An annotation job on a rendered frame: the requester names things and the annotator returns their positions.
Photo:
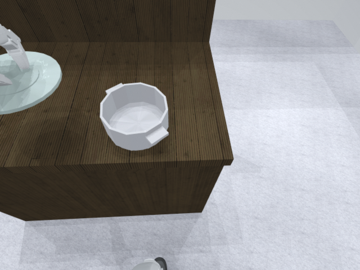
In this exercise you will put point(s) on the knob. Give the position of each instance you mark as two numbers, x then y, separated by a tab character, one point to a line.
9	68

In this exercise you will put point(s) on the lid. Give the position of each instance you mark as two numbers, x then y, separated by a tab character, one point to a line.
32	85

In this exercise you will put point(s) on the left robot foot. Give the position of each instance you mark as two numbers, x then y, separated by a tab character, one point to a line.
161	262

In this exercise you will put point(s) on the pot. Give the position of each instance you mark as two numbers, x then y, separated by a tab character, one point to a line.
135	115

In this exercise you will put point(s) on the robot left hand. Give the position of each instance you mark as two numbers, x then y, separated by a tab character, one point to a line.
12	43

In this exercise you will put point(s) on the table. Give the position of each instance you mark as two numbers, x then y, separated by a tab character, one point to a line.
57	160

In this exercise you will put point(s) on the robot left shin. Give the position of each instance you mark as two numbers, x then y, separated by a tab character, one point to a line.
150	260

